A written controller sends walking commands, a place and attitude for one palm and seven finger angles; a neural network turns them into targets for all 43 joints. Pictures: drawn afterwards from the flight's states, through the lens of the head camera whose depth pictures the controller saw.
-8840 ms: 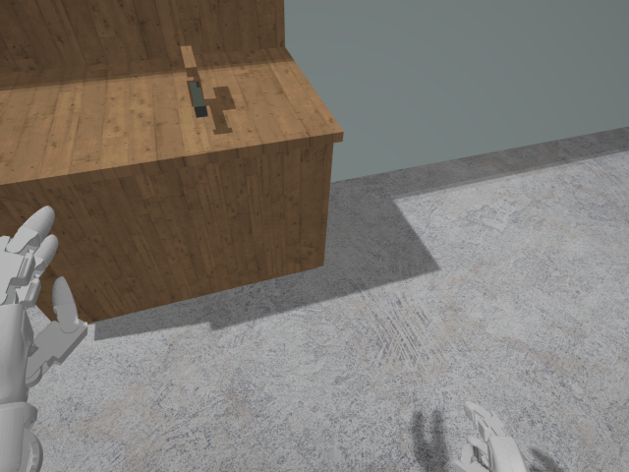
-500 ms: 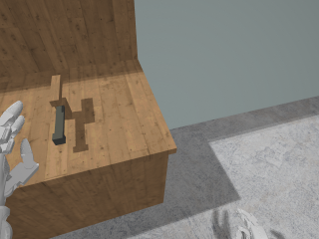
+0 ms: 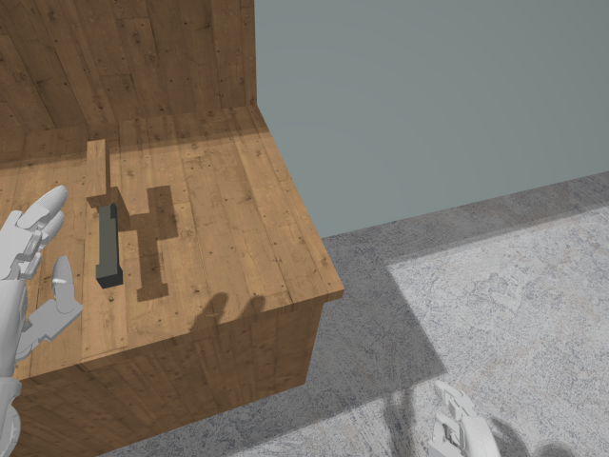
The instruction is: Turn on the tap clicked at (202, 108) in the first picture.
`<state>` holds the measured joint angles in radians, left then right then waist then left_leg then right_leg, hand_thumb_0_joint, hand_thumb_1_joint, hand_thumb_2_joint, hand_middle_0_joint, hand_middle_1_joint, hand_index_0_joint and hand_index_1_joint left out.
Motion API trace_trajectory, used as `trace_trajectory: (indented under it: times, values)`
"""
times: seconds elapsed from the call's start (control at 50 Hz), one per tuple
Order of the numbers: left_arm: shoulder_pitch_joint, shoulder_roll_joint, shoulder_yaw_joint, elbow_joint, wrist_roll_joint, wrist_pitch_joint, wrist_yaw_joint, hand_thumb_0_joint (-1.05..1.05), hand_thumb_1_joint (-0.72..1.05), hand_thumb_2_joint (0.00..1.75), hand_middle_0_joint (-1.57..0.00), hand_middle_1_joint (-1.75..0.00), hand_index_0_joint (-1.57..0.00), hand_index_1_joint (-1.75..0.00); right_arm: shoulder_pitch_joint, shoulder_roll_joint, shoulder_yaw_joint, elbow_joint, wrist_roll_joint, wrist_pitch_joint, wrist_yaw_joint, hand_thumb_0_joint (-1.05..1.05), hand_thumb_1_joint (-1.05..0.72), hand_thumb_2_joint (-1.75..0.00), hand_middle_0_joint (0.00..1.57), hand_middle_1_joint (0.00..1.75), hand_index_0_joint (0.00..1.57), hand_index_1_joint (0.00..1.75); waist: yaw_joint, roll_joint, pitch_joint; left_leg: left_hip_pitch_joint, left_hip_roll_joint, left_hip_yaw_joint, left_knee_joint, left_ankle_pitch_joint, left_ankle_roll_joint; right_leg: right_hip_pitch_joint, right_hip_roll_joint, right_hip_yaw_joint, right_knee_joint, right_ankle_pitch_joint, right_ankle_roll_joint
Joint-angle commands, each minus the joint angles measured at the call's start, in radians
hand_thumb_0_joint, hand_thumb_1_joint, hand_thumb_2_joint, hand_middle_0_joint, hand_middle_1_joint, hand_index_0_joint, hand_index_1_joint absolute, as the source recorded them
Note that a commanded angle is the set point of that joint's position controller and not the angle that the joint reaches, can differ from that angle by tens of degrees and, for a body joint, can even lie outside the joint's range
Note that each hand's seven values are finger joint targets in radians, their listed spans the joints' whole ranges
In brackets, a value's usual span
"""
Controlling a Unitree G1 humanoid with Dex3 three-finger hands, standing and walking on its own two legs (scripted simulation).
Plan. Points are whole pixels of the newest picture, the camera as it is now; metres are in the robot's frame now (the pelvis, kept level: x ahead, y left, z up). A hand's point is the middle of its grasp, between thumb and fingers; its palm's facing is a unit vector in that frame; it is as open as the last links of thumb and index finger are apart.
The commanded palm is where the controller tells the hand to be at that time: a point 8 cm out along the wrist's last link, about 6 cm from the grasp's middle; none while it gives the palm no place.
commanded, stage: come to a stop and stand still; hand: left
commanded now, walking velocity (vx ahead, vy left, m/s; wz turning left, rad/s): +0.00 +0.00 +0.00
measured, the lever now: (109, 274) +0.34 +0.31 +0.00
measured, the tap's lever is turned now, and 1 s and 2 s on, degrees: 0 0 0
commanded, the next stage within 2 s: look again from close up in 0.38 s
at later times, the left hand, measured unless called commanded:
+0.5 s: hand (68, 276) +0.24 +0.25 +0.16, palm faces +0.39 -0.84 -0.38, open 7.4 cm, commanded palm +0.18 +0.28 +0.18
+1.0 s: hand (44, 242) +0.26 +0.27 +0.19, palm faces +0.45 -0.83 -0.34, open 7.4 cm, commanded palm +0.17 +0.27 +0.17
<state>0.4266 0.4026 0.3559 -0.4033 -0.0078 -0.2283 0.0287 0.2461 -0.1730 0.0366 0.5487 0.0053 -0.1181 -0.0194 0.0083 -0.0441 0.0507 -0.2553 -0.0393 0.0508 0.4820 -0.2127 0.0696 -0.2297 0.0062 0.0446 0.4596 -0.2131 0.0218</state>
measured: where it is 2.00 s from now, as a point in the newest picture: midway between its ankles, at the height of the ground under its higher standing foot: outside the picture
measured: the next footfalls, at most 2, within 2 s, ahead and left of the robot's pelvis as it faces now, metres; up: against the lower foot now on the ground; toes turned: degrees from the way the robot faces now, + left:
none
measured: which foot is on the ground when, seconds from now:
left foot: down 0.00-1.00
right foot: down 0.00-1.00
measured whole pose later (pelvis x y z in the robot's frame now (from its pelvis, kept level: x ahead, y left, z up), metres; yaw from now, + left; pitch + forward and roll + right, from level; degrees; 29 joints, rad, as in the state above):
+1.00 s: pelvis +0.01 -0.02 +0.00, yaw +3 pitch -1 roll +0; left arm 0.12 0.45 0.42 -0.27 -0.11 -0.06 0.01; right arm 0.21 -0.22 0.05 0.64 0.00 -0.10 -0.02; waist 0.04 -0.01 0.02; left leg -0.25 -0.05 0.00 0.50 -0.23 0.03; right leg -0.22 0.01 0.01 0.51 -0.26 0.00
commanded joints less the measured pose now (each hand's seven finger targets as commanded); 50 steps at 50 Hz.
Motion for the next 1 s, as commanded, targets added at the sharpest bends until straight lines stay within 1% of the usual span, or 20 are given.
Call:
trace_trajectory:
  times: [0.0,0.06,0.1,0.18,0.24,0.26,0.34,0.48,0.62,0.64,0.66,0.74,0.82,0.84,0.86,0.88,0.9,0.92,0.94,0.98]
  values:
    - [-0.229,0.176,0.156,-0.281,-0.022,-0.104,0.052,0.00,0.90,0.90,-0.20,-0.30,-0.20,-0.30,-0.117,-0.135,-0.051,-0.142,0.003,-0.075,-0.012,0.00,-0.90,-0.90,0.20,0.30,0.20,0.30,0.017,0.215,-0.171,0.006,0.137,-0.138,-0.140,-0.055,-0.023,0.107,-0.038,-0.002,-0.021,0.086,-0.053]
    - [-0.188,0.105,0.088,-0.260,-0.019,-0.098,0.052,0.00,0.90,0.90,-0.20,-0.30,-0.20,-0.30,-0.111,-0.143,-0.056,-0.120,0.001,-0.087,-0.001,0.00,-0.90,-0.90,0.20,0.30,0.20,0.30,0.014,0.177,-0.172,0.062,0.131,-0.138,-0.124,0.041,-0.051,0.061,-0.033,-0.006,-0.031,0.101,-0.054]
    - [-0.156,0.097,0.080,-0.228,-0.016,-0.090,0.057,0.00,0.90,0.90,-0.20,-0.30,-0.20,-0.30,-0.110,-0.143,-0.060,-0.109,0.002,-0.083,0.002,0.00,-0.90,-0.90,0.20,0.30,0.20,0.30,0.017,0.143,-0.165,0.057,0.134,-0.140,-0.125,0.046,-0.054,0.053,-0.035,-0.006,-0.043,0.100,-0.050]
    - [-0.122,0.110,0.099,-0.197,-0.019,-0.078,0.062,0.00,0.90,0.90,-0.20,-0.30,-0.20,-0.30,-0.114,-0.144,-0.064,-0.107,0.005,-0.057,-0.002,0.00,-0.90,-0.90,0.20,0.30,0.20,0.30,0.017,0.105,-0.185,0.078,0.122,-0.127,-0.090,0.212,-0.073,0.067,-0.043,-0.010,-0.046,0.179,-0.052]
    - [-0.119,0.161,0.148,-0.231,-0.025,-0.073,0.064,0.00,0.90,0.90,-0.20,-0.30,-0.20,-0.30,-0.133,-0.139,-0.059,-0.117,0.005,-0.041,-0.009,0.00,-0.90,-0.90,0.20,0.30,0.20,0.30,0.019,0.099,-0.206,0.101,0.120,-0.120,-0.077,0.286,-0.078,0.075,-0.044,-0.014,-0.040,0.213,-0.051]
    - [-0.109,0.136,0.129,-0.213,-0.030,-0.070,0.062,0.00,0.90,0.90,-0.20,-0.30,-0.20,-0.30,-0.132,-0.137,-0.057,-0.121,0.004,-0.035,-0.011,0.00,-0.90,-0.90,0.20,0.30,0.20,0.30,0.017,0.092,-0.203,0.095,0.122,-0.116,-0.074,0.289,-0.073,0.076,-0.047,-0.020,-0.046,0.214,-0.048]
    - [-0.108,0.159,0.145,-0.270,-0.036,-0.061,0.064,0.00,0.90,0.90,-0.20,-0.30,-0.20,-0.30,-0.142,-0.137,-0.058,-0.134,0.008,-0.029,-0.015,0.00,-0.90,-0.90,0.20,0.30,0.20,0.30,0.016,0.110,-0.222,0.106,0.112,-0.110,-0.059,0.325,-0.072,0.101,-0.050,-0.005,-0.046,0.265,-0.054]
    - [-0.118,0.125,0.100,-0.251,-0.038,-0.045,0.068,0.00,0.90,0.90,-0.20,-0.30,-0.20,-0.30,-0.134,-0.140,-0.060,-0.135,0.007,-0.024,-0.022,0.00,-0.90,-0.90,0.20,0.30,0.20,0.30,0.015,0.146,-0.200,0.109,0.120,-0.114,-0.082,0.272,-0.069,0.090,-0.052,-0.006,-0.062,0.232,-0.051]
    - [-0.127,0.114,0.082,-0.219,-0.036,-0.037,0.072,0.00,0.90,0.90,-0.20,-0.30,-0.20,-0.30,-0.138,-0.145,-0.062,-0.135,0.008,-0.019,-0.028,0.00,-0.90,-0.90,0.20,0.30,0.20,0.30,0.014,0.116,-0.160,0.068,0.114,-0.119,-0.120,0.092,-0.056,0.086,-0.058,0.011,-0.099,0.161,-0.054]
    - [-0.124,0.138,0.106,-0.221,-0.034,-0.034,0.075,0.00,0.90,0.90,-0.20,-0.30,-0.20,-0.30,-0.149,-0.143,-0.058,-0.135,0.009,-0.018,-0.030,0.00,-0.90,-0.90,0.20,0.30,0.20,0.30,0.017,0.107,-0.155,0.062,0.111,-0.120,-0.127,0.067,-0.055,0.083,-0.057,0.011,-0.107,0.146,-0.052]
    - [-0.126,0.113,0.084,-0.216,-0.036,-0.036,0.073,0.00,0.90,0.90,-0.20,-0.30,-0.20,-0.30,-0.143,-0.145,-0.057,-0.135,0.005,-0.016,-0.031,0.00,-0.90,-0.90,0.20,0.30,0.20,0.30,0.015,0.091,-0.155,0.056,0.111,-0.121,-0.127,0.054,-0.050,0.087,-0.058,0.009,-0.111,0.143,-0.052]
    - [-0.124,0.146,0.112,-0.243,-0.034,-0.036,0.077,0.00,0.90,0.90,-0.20,-0.30,-0.20,-0.30,-0.148,-0.148,-0.062,-0.134,0.009,-0.022,-0.033,0.00,-0.90,-0.90,0.20,0.30,0.20,0.30,0.016,0.094,-0.180,0.070,0.109,-0.119,-0.119,0.093,-0.049,0.107,-0.061,0.016,-0.106,0.174,-0.054]
    - [-0.101,0.131,0.097,-0.238,-0.037,-0.037,0.074,0.00,0.90,0.90,-0.20,-0.30,-0.20,-0.30,-0.136,-0.146,-0.062,-0.135,0.008,-0.025,-0.031,0.00,-0.90,-0.90,0.20,0.30,0.20,0.30,0.016,0.107,-0.173,0.073,0.112,-0.120,-0.122,0.100,-0.047,0.105,-0.062,0.010,-0.107,0.174,-0.053]
    - [-0.973,0.865,0.350,-0.522,0.000,-0.174,0.099,0.00,0.90,0.90,-0.20,-0.30,-0.20,-0.30,0.010,-0.205,0.101,-0.235,0.063,-0.020,-0.099,0.00,-0.90,-0.90,0.20,0.30,0.20,0.30,-0.044,0.376,-0.051,-0.197,0.111,-0.174,-0.159,-0.135,-0.019,0.219,0.029,-0.042,0.065,-0.066,0.026]
    - [-0.584,0.353,0.295,0.010,0.072,-0.001,0.050,0.00,0.90,0.90,-0.20,-0.30,-0.20,-0.30,-0.086,-0.144,-0.065,-0.041,-0.049,-0.042,-0.074,0.00,-0.90,-0.90,0.20,0.30,0.20,0.30,0.062,0.251,-0.220,0.135,0.082,-0.115,-0.115,0.131,-0.128,0.036,0.052,-0.111,0.090,0.001,-0.063]
    - [-0.408,0.145,0.067,0.043,-0.043,0.061,0.020,0.00,0.90,0.90,-0.20,-0.30,-0.20,-0.30,-0.104,-0.183,-0.067,-0.069,-0.022,-0.047,-0.021,0.00,-0.90,-0.90,0.20,0.30,0.20,0.30,0.017,0.210,-0.226,0.207,0.072,-0.141,-0.092,0.340,-0.167,-0.061,0.060,-0.141,0.047,0.018,-0.065]
    - [-0.379,0.109,0.110,-0.019,-0.106,0.101,-0.014,0.00,0.90,0.90,-0.20,-0.30,-0.20,-0.30,-0.117,-0.213,-0.081,-0.058,-0.012,-0.050,-0.015,0.00,-0.90,-0.90,0.20,0.30,0.20,0.30,0.053,0.186,-0.294,0.251,0.066,-0.120,-0.065,0.333,-0.159,-0.057,0.053,-0.123,0.036,0.059,-0.054]
    - [-0.280,0.127,0.113,0.025,-0.148,0.149,-0.035,0.00,0.90,0.90,-0.20,-0.30,-0.20,-0.30,-0.140,-0.224,-0.081,-0.053,0.001,-0.049,-0.016,0.00,-0.90,-0.90,0.20,0.30,0.20,0.30,0.067,0.145,-0.273,0.212,0.052,-0.105,-0.054,0.281,-0.140,-0.029,0.043,-0.134,0.025,0.094,-0.054]
    - [-0.205,0.066,0.058,0.077,-0.155,0.200,-0.052,0.00,0.90,0.90,-0.20,-0.30,-0.20,-0.30,-0.172,-0.216,-0.062,-0.060,0.021,-0.040,-0.005,0.00,-0.90,-0.90,0.20,0.30,0.20,0.30,0.068,0.148,-0.202,0.165,0.046,-0.090,-0.066,0.221,-0.138,-0.032,0.048,-0.143,0.013,0.093,-0.055]
    - [-0.198,0.081,0.012,-0.040,-0.110,0.217,-0.042,0.00,0.90,0.90,-0.20,-0.30,-0.20,-0.30,-0.215,-0.220,-0.058,-0.079,0.024,-0.040,0.008,0.00,-0.90,-0.90,0.20,0.30,0.20,0.30,0.056,0.061,-0.151,0.085,0.047,-0.099,-0.081,0.106,-0.098,-0.038,0.039,-0.151,0.022,0.074,-0.052]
